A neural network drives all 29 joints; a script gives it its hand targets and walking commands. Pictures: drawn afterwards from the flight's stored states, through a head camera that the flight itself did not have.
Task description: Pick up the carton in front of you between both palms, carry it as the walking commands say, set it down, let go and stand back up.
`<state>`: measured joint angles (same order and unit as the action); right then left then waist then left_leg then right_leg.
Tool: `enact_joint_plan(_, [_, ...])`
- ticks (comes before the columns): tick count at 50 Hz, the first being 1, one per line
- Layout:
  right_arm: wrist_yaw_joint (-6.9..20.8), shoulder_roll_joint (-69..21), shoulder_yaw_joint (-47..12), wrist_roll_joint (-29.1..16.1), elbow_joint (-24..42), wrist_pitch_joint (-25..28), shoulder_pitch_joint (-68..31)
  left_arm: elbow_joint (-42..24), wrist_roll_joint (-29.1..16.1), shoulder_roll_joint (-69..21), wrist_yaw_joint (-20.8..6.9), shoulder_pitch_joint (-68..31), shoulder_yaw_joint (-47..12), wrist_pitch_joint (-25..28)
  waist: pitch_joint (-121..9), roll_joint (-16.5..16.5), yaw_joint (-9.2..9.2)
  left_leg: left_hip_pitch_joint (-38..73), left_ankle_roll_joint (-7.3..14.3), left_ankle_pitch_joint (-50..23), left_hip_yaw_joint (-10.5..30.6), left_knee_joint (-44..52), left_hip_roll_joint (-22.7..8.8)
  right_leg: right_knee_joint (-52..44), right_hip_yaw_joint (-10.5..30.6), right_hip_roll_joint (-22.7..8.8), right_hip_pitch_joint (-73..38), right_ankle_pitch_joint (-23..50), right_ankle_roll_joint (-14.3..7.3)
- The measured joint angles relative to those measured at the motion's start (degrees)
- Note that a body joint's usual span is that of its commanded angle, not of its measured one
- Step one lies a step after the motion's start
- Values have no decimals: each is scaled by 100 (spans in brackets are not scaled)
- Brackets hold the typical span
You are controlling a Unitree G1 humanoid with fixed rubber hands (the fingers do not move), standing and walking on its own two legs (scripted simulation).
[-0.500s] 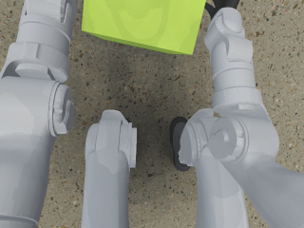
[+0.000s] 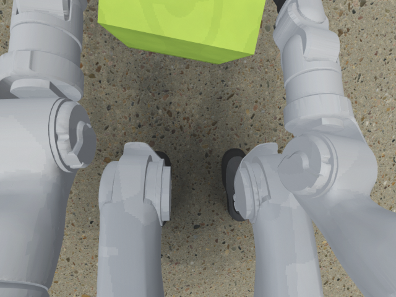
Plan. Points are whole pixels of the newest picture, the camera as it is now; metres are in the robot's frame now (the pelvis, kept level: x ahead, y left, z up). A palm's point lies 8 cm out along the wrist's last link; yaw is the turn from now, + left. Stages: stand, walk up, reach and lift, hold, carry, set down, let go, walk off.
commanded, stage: set down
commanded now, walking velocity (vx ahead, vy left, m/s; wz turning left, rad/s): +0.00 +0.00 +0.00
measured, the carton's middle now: out of the picture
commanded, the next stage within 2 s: let go in 1.76 s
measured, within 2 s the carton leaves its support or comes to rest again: neither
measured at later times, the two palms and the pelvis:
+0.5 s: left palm out of the picture +0.56 +0.22 -0.17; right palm out of the picture +0.55 -0.09 -0.16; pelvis +0.00 +0.00 +0.00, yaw +0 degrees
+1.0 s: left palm out of the picture +0.56 +0.26 -0.09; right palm out of the picture +0.54 -0.11 -0.09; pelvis -0.01 -0.01 +0.03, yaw +1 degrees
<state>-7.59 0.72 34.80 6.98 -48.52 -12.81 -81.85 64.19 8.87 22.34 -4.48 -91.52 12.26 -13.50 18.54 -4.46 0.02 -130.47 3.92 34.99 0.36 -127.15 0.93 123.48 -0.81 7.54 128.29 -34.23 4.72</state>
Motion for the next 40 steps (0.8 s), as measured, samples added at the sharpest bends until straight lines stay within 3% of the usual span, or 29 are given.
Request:
enact_joint_plan(15, [310,-17,186,246,-67,140,-18,-41,302,-42,-216,41,402,113,19,-4,-10,17,-25,90,38,-62,5,55,-40,2,-11,-80,-32])
enact_joint_plan(23, [287,51,120,319,-263,307,-118,129,254,69,-279,-46,349,309,217,-2,9,116,-43,79,57,-110,25,95,-60,-14,-131,-84,-13])
enact_joint_plan(26, [180,223,-251,130,-677,417,-117,382,13,241,-195,37,39,461,344,53,44,172,-52,73,84,-142,63,117,-89,-50,-224,-110,-6])
enact_joint_plan(32, [-195,802,-1283,-1032,-1205,745,-17,537,-1207,861,227,450,-805,843,655,71,106,240,-36,34,74,-182,36,149,-99,-53,-286,-55,-4])
enact_joint_plan(36, [-282,1075,-1833,-1678,-995,756,91,400,-1800,1202,201,313,-1317,889,816,14,97,312,-51,4,67,-222,9,203,-126,-76,-327,0,-60])
enact_joint_plan(40, [-428,1059,-2078,-1876,-704,620,66,398,-2056,1357,93,-20,-1562,763,811,53,100,333,-94,-61,90,-207,28,205,-149,-96,-343,57,-100])
